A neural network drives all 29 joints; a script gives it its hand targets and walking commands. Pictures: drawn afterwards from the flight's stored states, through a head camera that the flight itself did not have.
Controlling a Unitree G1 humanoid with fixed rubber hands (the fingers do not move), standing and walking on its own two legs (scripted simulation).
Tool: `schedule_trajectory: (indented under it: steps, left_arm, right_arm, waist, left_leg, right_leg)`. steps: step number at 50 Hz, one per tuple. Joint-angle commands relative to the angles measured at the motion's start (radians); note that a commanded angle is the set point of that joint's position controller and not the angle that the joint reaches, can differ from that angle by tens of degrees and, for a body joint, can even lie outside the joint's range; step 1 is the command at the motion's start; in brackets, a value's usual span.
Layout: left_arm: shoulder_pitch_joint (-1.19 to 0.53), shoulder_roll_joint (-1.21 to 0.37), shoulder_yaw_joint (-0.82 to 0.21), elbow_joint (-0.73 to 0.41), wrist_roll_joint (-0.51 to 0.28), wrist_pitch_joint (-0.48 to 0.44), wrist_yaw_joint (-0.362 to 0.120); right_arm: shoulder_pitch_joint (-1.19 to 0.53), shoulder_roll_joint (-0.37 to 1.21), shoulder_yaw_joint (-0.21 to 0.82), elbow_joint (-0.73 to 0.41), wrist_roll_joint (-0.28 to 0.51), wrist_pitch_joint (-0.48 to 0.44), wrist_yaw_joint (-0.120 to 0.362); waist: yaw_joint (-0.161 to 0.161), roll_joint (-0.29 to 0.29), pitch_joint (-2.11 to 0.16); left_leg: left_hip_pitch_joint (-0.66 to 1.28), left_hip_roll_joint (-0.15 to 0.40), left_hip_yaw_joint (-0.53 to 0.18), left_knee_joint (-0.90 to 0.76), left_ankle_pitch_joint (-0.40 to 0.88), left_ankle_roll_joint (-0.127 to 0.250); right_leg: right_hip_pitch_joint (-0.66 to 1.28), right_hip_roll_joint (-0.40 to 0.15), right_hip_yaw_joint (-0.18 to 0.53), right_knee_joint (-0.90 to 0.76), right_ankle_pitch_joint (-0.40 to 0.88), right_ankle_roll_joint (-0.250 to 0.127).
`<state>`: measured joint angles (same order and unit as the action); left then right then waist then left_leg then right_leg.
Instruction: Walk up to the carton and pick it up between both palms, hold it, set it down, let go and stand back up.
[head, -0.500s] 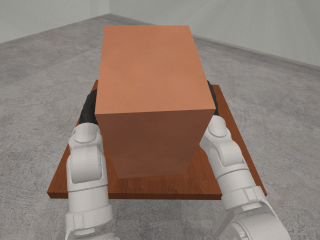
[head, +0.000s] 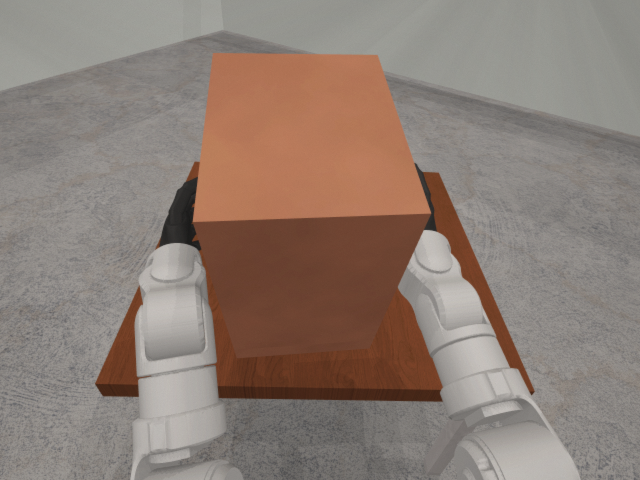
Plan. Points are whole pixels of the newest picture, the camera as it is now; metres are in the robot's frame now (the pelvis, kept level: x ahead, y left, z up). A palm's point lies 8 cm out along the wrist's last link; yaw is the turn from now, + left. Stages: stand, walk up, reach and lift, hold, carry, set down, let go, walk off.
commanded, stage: hold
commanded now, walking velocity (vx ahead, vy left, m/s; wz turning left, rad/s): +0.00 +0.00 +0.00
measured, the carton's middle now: (301, 219) +0.38 +0.00 +0.18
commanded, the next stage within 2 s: none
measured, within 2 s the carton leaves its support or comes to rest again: neither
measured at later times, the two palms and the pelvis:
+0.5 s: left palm (181, 245) +0.35 +0.14 +0.17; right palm (414, 223) +0.35 -0.13 +0.18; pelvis +0.00 +0.00 +0.00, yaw +0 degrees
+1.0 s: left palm (181, 249) +0.34 +0.14 +0.17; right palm (414, 227) +0.35 -0.13 +0.18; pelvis +0.00 +0.00 +0.00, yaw +0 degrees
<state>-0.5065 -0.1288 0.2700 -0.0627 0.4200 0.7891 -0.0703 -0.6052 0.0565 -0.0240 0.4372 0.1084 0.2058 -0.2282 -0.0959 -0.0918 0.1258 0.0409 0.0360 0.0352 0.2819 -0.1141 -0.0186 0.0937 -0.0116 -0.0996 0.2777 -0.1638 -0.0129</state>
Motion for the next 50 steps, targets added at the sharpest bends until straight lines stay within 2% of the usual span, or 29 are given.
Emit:
schedule_trajectory:
  steps: [1, 4, 5, 6, 7, 8, 9, 11, 12, 13, 14, 17, 21, 22, 23, 25, 26, 27, 28, 32, 34, 35, 40, 41, 43, 44, 45, 48, 50]
  left_arm:
    - [-0.631, -0.363, -0.414, -0.096, -0.163, -0.085, -0.130]
    - [-0.625, -0.352, -0.396, -0.093, -0.152, -0.086, -0.134]
    - [-0.618, -0.361, -0.411, -0.094, -0.157, -0.082, -0.135]
    - [-0.638, -0.364, -0.412, -0.099, -0.158, -0.091, -0.136]
    - [-0.628, -0.361, -0.410, -0.106, -0.164, -0.083, -0.130]
    - [-0.633, -0.383, -0.445, -0.140, -0.178, -0.091, -0.128]
    - [-0.638, -0.357, -0.420, -0.115, -0.170, -0.096, -0.131]
    - [-0.639, -0.376, -0.445, -0.125, -0.187, -0.095, -0.127]
    - [-0.658, -0.373, -0.426, -0.103, -0.174, -0.100, -0.122]
    - [-0.655, -0.373, -0.419, -0.121, -0.173, -0.106, -0.125]
    - [-0.651, -0.352, -0.390, -0.081, -0.153, -0.098, -0.128]
    - [-0.638, -0.361, -0.438, -0.125, -0.170, -0.101, -0.131]
    - [-0.578, -0.357, -0.418, -0.135, -0.151, -0.086, -0.132]
    - [-0.594, -0.366, -0.432, -0.133, -0.160, -0.077, -0.131]
    - [-0.605, -0.350, -0.392, -0.116, -0.137, -0.077, -0.130]
    - [-0.614, -0.373, -0.433, -0.140, -0.162, -0.074, -0.128]
    - [-0.612, -0.364, -0.417, -0.141, -0.157, -0.079, -0.131]
    - [-0.626, -0.361, -0.407, -0.114, -0.157, -0.076, -0.129]
    - [-0.602, -0.377, -0.446, -0.153, -0.175, -0.075, -0.127]
    - [-0.586, -0.394, -0.491, -0.197, -0.199, -0.086, -0.127]
    - [-0.595, -0.389, -0.495, -0.212, -0.206, -0.086, -0.119]
    - [-0.577, -0.388, -0.506, -0.214, -0.213, -0.082, -0.117]
    - [-0.593, -0.348, -0.419, -0.145, -0.153, -0.062, -0.129]
    - [-0.603, -0.356, -0.406, -0.123, -0.148, -0.063, -0.126]
    - [-0.586, -0.356, -0.413, -0.127, -0.152, -0.058, -0.132]
    - [-0.618, -0.359, -0.414, -0.127, -0.160, -0.068, -0.127]
    - [-0.634, -0.377, -0.431, -0.127, -0.172, -0.080, -0.128]
    - [-0.640, -0.385, -0.424, -0.123, -0.170, -0.084, -0.119]
    - [-0.655, -0.368, -0.410, -0.090, -0.164, -0.090, -0.125]
  right_arm:
    - [-0.652, 0.429, 0.352, -0.234, 0.031, -0.062, 0.118]
    - [-0.636, 0.437, 0.338, -0.220, 0.022, -0.059, 0.114]
    - [-0.628, 0.430, 0.337, -0.217, 0.028, -0.057, 0.113]
    - [-0.636, 0.443, 0.334, -0.218, 0.024, -0.064, 0.112]
    - [-0.657, 0.431, 0.358, -0.232, 0.035, -0.065, 0.120]
    - [-0.648, 0.434, 0.355, -0.253, 0.040, -0.069, 0.117]
    - [-0.628, 0.443, 0.354, -0.231, 0.032, -0.062, 0.112]
    - [-0.650, 0.450, 0.357, -0.272, 0.032, -0.072, 0.114]
    - [-0.672, 0.449, 0.359, -0.250, 0.027, -0.072, 0.116]
    - [-0.657, 0.463, 0.360, -0.274, 0.038, -0.072, 0.107]
    - [-0.647, 0.456, 0.353, -0.218, 0.028, -0.058, 0.108]
    - [-0.625, 0.455, 0.355, -0.249, 0.034, -0.066, 0.105]
    - [-0.595, 0.436, 0.375, -0.245, 0.055, -0.057, 0.103]
    - [-0.598, 0.419, 0.360, -0.233, 0.053, -0.051, 0.103]
    - [-0.607, 0.422, 0.359, -0.211, 0.048, -0.046, 0.109]
    - [-0.625, 0.414, 0.359, -0.236, 0.044, -0.055, 0.116]
    - [-0.599, 0.424, 0.345, -0.230, 0.046, -0.052, 0.110]
    - [-0.623, 0.416, 0.344, -0.218, 0.041, -0.051, 0.117]
    - [-0.617, 0.424, 0.361, -0.261, 0.051, -0.062, 0.114]
    - [-0.602, 0.434, 0.388, -0.333, 0.061, -0.067, 0.100]
    - [-0.602, 0.422, 0.402, -0.339, 0.057, -0.061, 0.103]
    - [-0.584, 0.412, 0.395, -0.346, 0.062, -0.057, 0.101]
    - [-0.594, 0.412, 0.358, -0.253, 0.043, -0.039, 0.114]
    - [-0.609, 0.408, 0.345, -0.230, 0.039, -0.039, 0.123]
    - [-0.606, 0.405, 0.330, -0.236, 0.036, -0.046, 0.121]
    - [-0.645, 0.413, 0.357, -0.237, 0.040, -0.054, 0.126]
    - [-0.650, 0.430, 0.343, -0.256, 0.032, -0.063, 0.123]
    - [-0.663, 0.438, 0.346, -0.262, 0.038, -0.068, 0.123]
    - [-0.636, 0.438, 0.329, -0.225, 0.015, -0.063, 0.116]
  waist:
    - [-0.005, 0.090, -0.373]
    - [-0.003, 0.080, -0.377]
    - [-0.019, 0.081, -0.368]
    - [-0.017, 0.092, -0.381]
    - [0.007, 0.090, -0.372]
    - [-0.015, 0.105, -0.417]
    - [-0.012, 0.083, -0.385]
    - [-0.023, 0.094, -0.414]
    - [-0.001, 0.098, -0.400]
    - [-0.010, 0.073, -0.417]
    - [-0.006, 0.069, -0.370]
    - [-0.030, 0.094, -0.411]
    - [-0.006, 0.099, -0.386]
    - [-0.025, 0.109, -0.370]
    - [0.002, 0.095, -0.349]
    - [-0.009, 0.112, -0.367]
    - [-0.018, 0.090, -0.357]
    - [-0.003, 0.089, -0.344]
    - [-0.021, 0.103, -0.393]
    - [-0.042, 0.118, -0.444]
    - [-0.030, 0.121, -0.453]
    - [-0.043, 0.122, -0.434]
    - [-0.011, 0.101, -0.320]
    - [0.000, 0.100, -0.317]
    - [-0.011, 0.095, -0.341]
    - [0.009, 0.098, -0.351]
    - [-0.012, 0.094, -0.390]
    - [-0.001, 0.097, -0.407]
    - [-0.022, 0.081, -0.382]
  left_leg:
    - [0.130, -0.063, 0.047, -0.013, 0.124, 0.019]
    - [0.129, -0.064, 0.047, -0.020, 0.104, 0.028]
    - [0.135, -0.062, 0.047, -0.017, 0.112, 0.026]
    - [0.135, -0.062, 0.044, -0.012, 0.110, 0.022]
    - [0.132, -0.057, 0.043, -0.019, 0.123, 0.028]
    - [0.155, -0.057, 0.041, -0.005, 0.155, 0.016]
    - [0.139, -0.060, 0.045, -0.012, 0.127, 0.024]
    - [0.135, -0.062, 0.040, -0.001, 0.147, 0.022]
    - [0.131, -0.065, 0.042, -0.005, 0.121, 0.022]
    - [0.134, -0.068, 0.045, 0.002, 0.124, 0.022]
    - [0.127, -0.071, 0.048, -0.011, 0.098, 0.030]
    - [0.147, -0.063, 0.040, -0.001, 0.141, 0.022]
    - [0.165, -0.067, 0.047, 0.013, 0.212, 0.015]
    - [0.163, -0.063, 0.035, 0.010, 0.195, 0.006]
    - [0.145, -0.067, 0.046, 0.000, 0.154, 0.018]
    - [0.151, -0.055, 0.033, -0.005, 0.157, 0.015]
    - [0.154, -0.059, 0.043, -0.006, 0.155, 0.014]
    - [0.135, -0.056, 0.041, -0.013, 0.134, 0.017]
    - [0.164, -0.060, 0.038, 0.008, 0.202, 0.012]
    - [0.204, -0.057, 0.031, 0.034, 0.286, -0.005]
    - [0.214, -0.052, 0.024, 0.036, 0.283, -0.007]
    - [0.200, -0.054, 0.021, 0.036, 0.284, -0.010]
    - [0.119, -0.056, 0.041, -0.024, 0.093, 0.021]
    - [0.114, -0.057, 0.042, -0.030, 0.078, 0.021]
    - [0.129, -0.053, 0.048, -0.029, 0.094, 0.022]
    - [0.129, -0.052, 0.042, -0.027, 0.105, 0.023]
    - [0.131, -0.057, 0.045, -0.016, 0.104, 0.017]
    - [0.145, -0.058, 0.047, -0.004, 0.135, 0.014]
    - [0.132, -0.061, 0.046, -0.013, 0.091, 0.022]
  right_leg:
    - [-0.001, 0.051, -0.045, -0.034, 0.144, 0.067]
    - [0.013, 0.038, -0.040, -0.032, 0.162, 0.072]
    - [0.009, 0.041, -0.041, -0.035, 0.159, 0.071]
    - [0.012, 0.040, -0.041, -0.035, 0.163, 0.070]
    - [-0.007, 0.045, -0.042, -0.032, 0.150, 0.069]
    - [0.005, 0.049, -0.049, -0.025, 0.176, 0.068]
    - [0.002, 0.043, -0.043, -0.034, 0.164, 0.074]
    - [0.008, 0.044, -0.046, -0.025, 0.186, 0.075]
    - [0.006, 0.045, -0.041, -0.030, 0.166, 0.069]
    - [0.030, 0.040, -0.039, -0.028, 0.192, 0.073]
    - [0.015, 0.035, -0.037, -0.035, 0.173, 0.081]
    - [0.019, 0.041, -0.040, -0.024, 0.209, 0.078]
    - [0.029, 0.048, -0.041, -0.017, 0.276, 0.077]
    - [0.017, 0.049, -0.043, -0.021, 0.239, 0.072]
    - [0.014, 0.051, -0.042, -0.031, 0.194, 0.068]
    - [-0.003, 0.055, -0.051, -0.026, 0.172, 0.061]
    - [0.016, 0.048, -0.048, -0.033, 0.186, 0.063]
    - [-0.008, 0.049, -0.044, -0.037, 0.148, 0.064]
    - [0.007, 0.053, -0.048, -0.025, 0.207, 0.067]
    - [0.015, 0.059, -0.055, -0.016, 0.277, 0.070]
    - [-0.007, 0.061, -0.058, -0.018, 0.246, 0.067]
    - [-0.007, 0.061, -0.056, -0.018, 0.243, 0.070]
    - [-0.009, 0.042, -0.046, -0.040, 0.127, 0.063]
    - [-0.005, 0.045, -0.044, -0.040, 0.110, 0.059]
    - [-0.009, 0.044, -0.044, -0.042, 0.120, 0.064]
    - [-0.011, 0.046, -0.045, -0.037, 0.114, 0.062]
    - [-0.008, 0.046, -0.049, -0.034, 0.129, 0.064]
    - [0.001, 0.053, -0.046, -0.033, 0.156, 0.060]
    - [-0.001, 0.040, -0.041, -0.038, 0.142, 0.067]
